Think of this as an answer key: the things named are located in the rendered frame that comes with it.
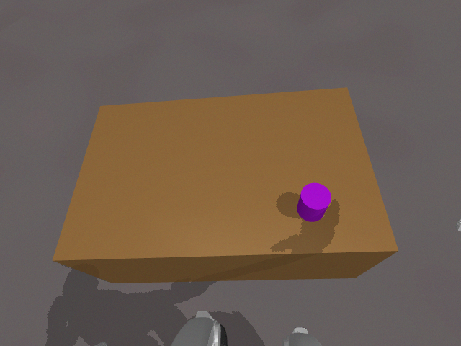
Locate can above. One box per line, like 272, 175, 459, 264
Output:
297, 183, 331, 222

